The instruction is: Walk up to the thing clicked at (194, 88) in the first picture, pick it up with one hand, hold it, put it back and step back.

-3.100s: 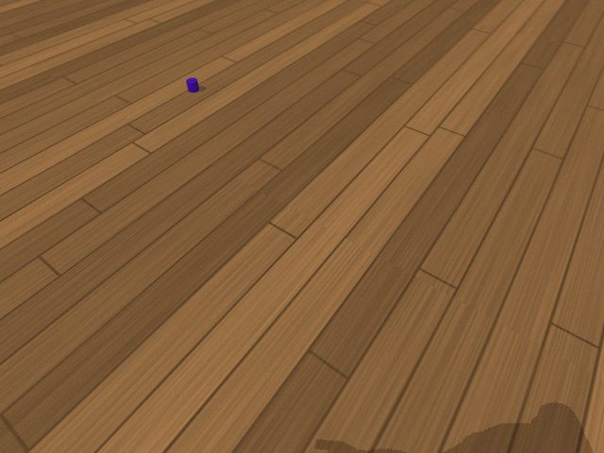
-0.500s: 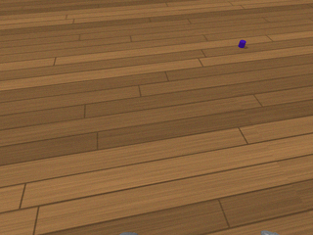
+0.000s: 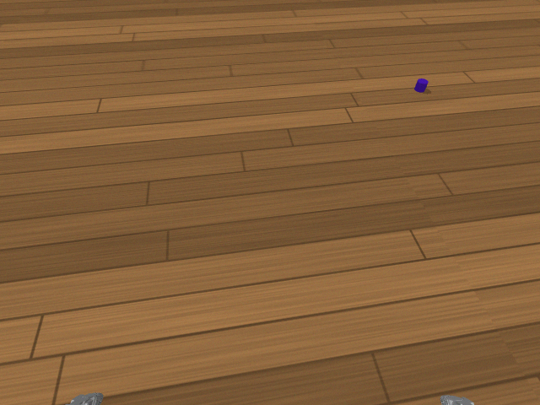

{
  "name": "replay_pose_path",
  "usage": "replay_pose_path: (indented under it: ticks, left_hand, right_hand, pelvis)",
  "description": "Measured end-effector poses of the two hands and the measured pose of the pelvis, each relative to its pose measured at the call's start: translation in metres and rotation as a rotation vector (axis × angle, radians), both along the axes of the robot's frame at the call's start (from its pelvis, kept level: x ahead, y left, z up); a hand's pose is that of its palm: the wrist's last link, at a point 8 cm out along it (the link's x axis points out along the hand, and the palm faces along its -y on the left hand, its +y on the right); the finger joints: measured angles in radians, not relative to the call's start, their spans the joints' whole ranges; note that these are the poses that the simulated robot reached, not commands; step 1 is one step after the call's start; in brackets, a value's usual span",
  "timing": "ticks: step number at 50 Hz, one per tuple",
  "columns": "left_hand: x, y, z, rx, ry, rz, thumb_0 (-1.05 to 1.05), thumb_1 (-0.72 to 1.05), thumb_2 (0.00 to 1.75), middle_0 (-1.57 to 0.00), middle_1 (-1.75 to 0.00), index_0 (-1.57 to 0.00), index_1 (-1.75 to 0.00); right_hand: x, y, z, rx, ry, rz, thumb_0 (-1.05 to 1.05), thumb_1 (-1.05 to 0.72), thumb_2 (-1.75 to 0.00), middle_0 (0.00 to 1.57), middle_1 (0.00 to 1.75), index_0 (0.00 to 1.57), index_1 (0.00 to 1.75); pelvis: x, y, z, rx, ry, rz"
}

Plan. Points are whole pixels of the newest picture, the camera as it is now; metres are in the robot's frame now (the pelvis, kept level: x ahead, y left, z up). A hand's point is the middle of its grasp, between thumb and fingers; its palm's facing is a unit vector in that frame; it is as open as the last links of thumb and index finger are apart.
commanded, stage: stand
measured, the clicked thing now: (421, 85) +2.15 -1.03 -0.74
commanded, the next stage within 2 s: none
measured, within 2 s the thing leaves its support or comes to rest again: neither
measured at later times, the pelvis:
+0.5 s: pelvis +0.00 -0.01 +0.01, yaw -2 degrees
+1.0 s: pelvis +0.01 -0.01 +0.01, yaw -2 degrees
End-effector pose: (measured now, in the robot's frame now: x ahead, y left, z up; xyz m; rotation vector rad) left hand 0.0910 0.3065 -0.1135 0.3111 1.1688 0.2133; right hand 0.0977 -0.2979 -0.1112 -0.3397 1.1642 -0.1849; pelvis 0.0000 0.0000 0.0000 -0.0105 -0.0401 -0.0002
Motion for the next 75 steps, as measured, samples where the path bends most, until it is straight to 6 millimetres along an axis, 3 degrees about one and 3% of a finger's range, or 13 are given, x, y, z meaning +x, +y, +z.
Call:
replay_pose_path:
  ticks: [12,39,75]
  left_hand:
    - [-0.017,-0.012,-0.003,-0.011,0.088,0.0,0.01,0.9,0.9,-0.2,-0.3,-0.2,-0.3]
    - [-0.005,-0.021,0.003,0.001,0.069,-0.036,0.01,0.9,0.9,-0.2,-0.3,-0.2,-0.3]
    - [0.001,-0.022,0.003,0.004,0.074,-0.047,0.01,0.9,0.9,-0.2,-0.3,-0.2,-0.3]
  right_hand:
    - [-0.009,-0.002,-0.002,0.018,0.033,-0.037,0.0,-0.9,-0.9,0.2,0.3,0.2,0.3]
    - [-0.043,-0.014,-0.006,0.021,0.089,-0.081,0.0,-0.9,-0.9,0.2,0.3,0.2,0.3]
    - [-0.031,-0.014,-0.005,0.02,0.077,-0.075,0.0,-0.9,-0.9,0.2,0.3,0.2,0.3]
  pelvis:
    - [0.005,-0.004,0.005,0.006,0.0,-0.026]
    - [0.004,-0.013,0.006,0.008,0.001,-0.041]
    - [0.012,-0.014,0.006,0.009,0.007,-0.048]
